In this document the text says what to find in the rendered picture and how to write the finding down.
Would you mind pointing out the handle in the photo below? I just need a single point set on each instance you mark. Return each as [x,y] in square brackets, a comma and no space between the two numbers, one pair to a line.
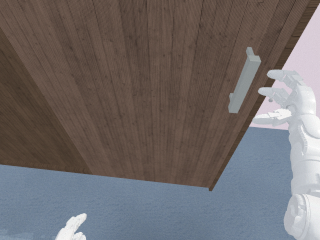
[247,75]

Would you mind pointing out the wardrobe door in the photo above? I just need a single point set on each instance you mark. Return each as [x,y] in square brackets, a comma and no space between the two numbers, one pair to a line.
[29,129]
[142,86]

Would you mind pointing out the right robot upper arm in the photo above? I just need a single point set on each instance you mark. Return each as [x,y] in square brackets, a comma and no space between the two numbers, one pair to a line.
[302,218]

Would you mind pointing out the right robot hand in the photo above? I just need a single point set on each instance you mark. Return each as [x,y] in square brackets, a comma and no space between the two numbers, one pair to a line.
[302,100]

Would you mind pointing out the right robot forearm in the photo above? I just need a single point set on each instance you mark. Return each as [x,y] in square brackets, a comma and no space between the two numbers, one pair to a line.
[304,138]

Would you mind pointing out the left robot hand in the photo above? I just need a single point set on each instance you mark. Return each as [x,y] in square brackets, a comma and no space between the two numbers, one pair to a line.
[72,225]

